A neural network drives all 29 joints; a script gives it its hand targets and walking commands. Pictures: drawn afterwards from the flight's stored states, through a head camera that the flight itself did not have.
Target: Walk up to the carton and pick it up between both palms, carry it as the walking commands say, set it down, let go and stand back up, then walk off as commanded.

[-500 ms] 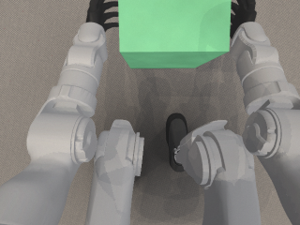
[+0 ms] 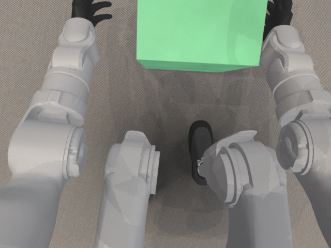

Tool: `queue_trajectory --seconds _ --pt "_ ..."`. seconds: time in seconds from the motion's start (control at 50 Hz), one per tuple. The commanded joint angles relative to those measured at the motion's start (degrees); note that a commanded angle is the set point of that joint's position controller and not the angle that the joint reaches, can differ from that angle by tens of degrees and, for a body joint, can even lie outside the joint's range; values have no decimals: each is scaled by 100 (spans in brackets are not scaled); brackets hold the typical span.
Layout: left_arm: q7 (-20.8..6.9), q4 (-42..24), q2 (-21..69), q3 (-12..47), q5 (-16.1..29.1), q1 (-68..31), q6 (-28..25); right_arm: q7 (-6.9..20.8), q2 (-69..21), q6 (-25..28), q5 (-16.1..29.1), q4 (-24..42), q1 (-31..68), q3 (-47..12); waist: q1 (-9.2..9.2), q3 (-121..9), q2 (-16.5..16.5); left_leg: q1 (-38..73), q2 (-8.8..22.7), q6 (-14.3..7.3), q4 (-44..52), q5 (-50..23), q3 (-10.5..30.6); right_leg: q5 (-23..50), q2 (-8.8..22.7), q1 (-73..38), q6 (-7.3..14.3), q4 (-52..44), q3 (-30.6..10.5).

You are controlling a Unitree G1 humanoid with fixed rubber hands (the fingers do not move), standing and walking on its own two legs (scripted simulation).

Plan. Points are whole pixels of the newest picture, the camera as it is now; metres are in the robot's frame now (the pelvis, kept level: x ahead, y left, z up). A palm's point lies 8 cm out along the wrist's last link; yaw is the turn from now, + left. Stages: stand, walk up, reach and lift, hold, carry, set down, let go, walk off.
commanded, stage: set down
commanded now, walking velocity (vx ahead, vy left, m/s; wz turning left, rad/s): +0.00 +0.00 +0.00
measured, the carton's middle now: (191, 21) +0.54 -0.06 -0.25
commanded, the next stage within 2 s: let go in 1.58 s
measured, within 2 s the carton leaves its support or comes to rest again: neither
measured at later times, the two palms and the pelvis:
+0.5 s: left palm (76, 15) +0.53 +0.15 -0.14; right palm (298, 30) +0.50 -0.23 -0.15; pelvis -0.02 +0.00 +0.01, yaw +1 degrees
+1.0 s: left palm out of the picture +0.53 +0.18 +0.03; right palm out of the picture +0.50 -0.23 +0.03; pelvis +0.01 +0.00 +0.13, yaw +0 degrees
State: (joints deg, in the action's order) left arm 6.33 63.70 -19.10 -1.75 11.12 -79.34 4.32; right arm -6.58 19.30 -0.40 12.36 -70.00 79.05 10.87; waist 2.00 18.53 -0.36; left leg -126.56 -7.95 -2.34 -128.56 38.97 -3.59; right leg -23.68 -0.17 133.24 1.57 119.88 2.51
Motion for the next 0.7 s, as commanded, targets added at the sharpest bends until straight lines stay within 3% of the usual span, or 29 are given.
queue_trajectory --seconds 0.0,0.04,0.12,0.16,0.24,0.26,0.28,0.3,0.34,0.36,0.38,0.42,0.46,0.54,0.56,0.62,0.68 --pt "-130 -844 -292 58 149 -1538 -241 11 579 231 -152 725 830 278 425 -6484 508 1345 625 344 1488 -2049 817 2211 139 -4361 -34 32 -648" --pt "-151 -890 -373 22 116 -1450 -230 34 640 213 -231 744 624 382 481 -6494 524 1397 645 341 1504 -2027 842 2137 163 -4238 -51 26 -611" --pt "-157 -1075 -768 -292 -38 -1290 -221 78 799 208 -290 959 528 513 383 -6642 372 1357 643 321 1455 -2071 857 2193 187 -4339 -95 58 -615" --pt "-170 -1390 -924 -326 -27 -1367 -200 103 804 186 -180 1316 645 408 267 -7007 354 1459 638 297 1422 -2164 833 2354 192 -4619 -104 54 -634" --pt "-124 -1829 -1053 -239 -15 -1477 -119 169 660 46 337 1829 898 -93 -132 -7770 347 2007 645 219 1434 -2136 724 2288 196 -5147 -129 35 -616" --pt "-122 -2202 -1094 -202 46 -1539 -79 167 736 -1 390 2179 980 -122 -51 -8159 347 2272 628 188 1461 -2135 688 2295 177 -5406 -118 -37 -605" --pt "-88 -2499 -1134 -198 35 -1594 -20 158 743 -69 519 2591 1120 -236 -188 -8610 378 2538 610 178 1488 -2179 650 2340 148 -5691 -113 -59 -598" --pt "-65 -2667 -1092 -63 115 -1732 57 139 868 -150 602 2792 1230 -288 -67 -8989 465 2916 592 162 1547 -1997 588 2118 122 -5842 -106 -133 -515" --pt "-42 -2611 -1181 -41 240 -1870 298 74 1027 -399 669 2882 1349 -320 -19 -9123 480 3017 569 112 1707 -1385 539 1531 137 -6092 -60 -306 -499" --pt "-48 -2754 -1263 -15 361 -2068 422 24 1193 -519 619 3080 1499 -232 174 -9326 364 3028 551 82 1783 -1049 544 1275 135 -6328 -46 -392 -452" --pt "-39 -2684 -1297 26 482 -2286 571 -30 1191 -680 677 3229 1727 -298 180 -9557 331 3166 537 47 1866 -833 516 1010 131 -6600 -29 -502 -471" --pt "-17 -2443 -1535 -162 585 -2464 806 -148 1489 -934 512 3066 1781 20 419 -9372 183 3171 560 49 2046 -362 496 470 113 -6709 -17 -671 -376" --pt "10 -2857 -1643 -410 540 -2394 878 -259 1501 -1033 201 3547 1730 253 556 -9661 -161 3098 521 41 2105 -721 463 957 48 -7255 -31 -755 -400" --pt "-5 -2767 -1702 -725 195 -2087 898 -326 1391 -1085 -90 3751 1605 418 362 -9490 -281 2688 432 43 2278 -915 457 1335 -22 -7398 -49 -978 -497" --pt "-37 -2605 -1651 -786 60 -1837 901 -301 1216 -1091 -77 3637 1418 381 216 -9478 -107 2703 435 50 2355 -964 437 1425 -30 -7477 -39 -1069 -562" --pt "-146 -2124 -1462 -868 -154 -1235 928 -198 954 -1132 -214 3431 916 413 90 -9380 -51 2773 418 68 2658 -1207 483 1676 -95 -7480 -66 -1337 -543" --pt "-225 -2248 -1295 -839 -175 -858 924 -93 790 -1172 -261 3445 426 398 49 -9863 21 3066 388 140 2949 -1768 494 2299 -174 -7905 -69 -1550 -526"
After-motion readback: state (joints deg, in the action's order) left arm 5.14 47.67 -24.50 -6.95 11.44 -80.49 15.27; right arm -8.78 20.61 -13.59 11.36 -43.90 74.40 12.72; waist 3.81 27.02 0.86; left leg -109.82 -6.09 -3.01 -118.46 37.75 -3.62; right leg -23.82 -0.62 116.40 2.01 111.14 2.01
